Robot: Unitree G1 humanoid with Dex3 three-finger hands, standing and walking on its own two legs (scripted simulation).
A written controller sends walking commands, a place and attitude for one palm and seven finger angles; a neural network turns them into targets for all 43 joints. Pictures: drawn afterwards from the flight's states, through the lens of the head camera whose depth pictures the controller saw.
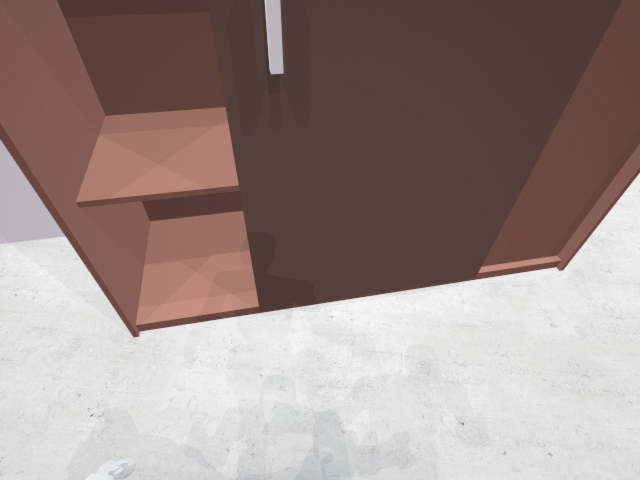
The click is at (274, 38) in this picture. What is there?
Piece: wardrobe's sliding door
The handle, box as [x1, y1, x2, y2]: [265, 0, 283, 73]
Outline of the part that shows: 265,0 269,68 271,73 283,73 279,0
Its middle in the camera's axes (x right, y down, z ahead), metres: -0.09 -0.41 +0.65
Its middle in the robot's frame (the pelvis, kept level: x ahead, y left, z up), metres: +0.78 +0.14 +0.27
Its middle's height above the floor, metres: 1.04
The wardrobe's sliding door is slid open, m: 0.42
